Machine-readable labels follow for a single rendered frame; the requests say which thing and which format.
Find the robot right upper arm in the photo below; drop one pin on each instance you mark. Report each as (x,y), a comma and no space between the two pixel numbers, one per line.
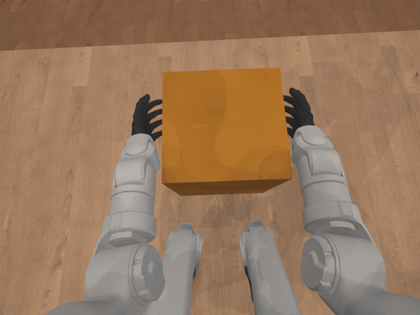
(349,275)

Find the robot left hand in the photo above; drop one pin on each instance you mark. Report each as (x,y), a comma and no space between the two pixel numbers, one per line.
(141,118)

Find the robot left upper arm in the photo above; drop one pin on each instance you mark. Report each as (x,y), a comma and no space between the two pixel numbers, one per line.
(119,281)

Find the robot right hand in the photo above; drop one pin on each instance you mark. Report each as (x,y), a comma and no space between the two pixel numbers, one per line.
(301,114)

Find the carton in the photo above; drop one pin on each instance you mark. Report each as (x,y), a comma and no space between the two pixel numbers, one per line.
(224,132)

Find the left robot thigh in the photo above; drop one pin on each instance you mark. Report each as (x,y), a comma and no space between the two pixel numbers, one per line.
(181,257)

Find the right robot forearm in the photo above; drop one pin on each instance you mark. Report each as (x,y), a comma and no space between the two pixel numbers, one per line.
(328,207)

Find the left robot forearm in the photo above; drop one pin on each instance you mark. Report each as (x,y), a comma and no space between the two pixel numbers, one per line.
(131,214)

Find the robot left shin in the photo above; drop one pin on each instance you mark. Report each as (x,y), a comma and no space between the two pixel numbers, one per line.
(181,225)

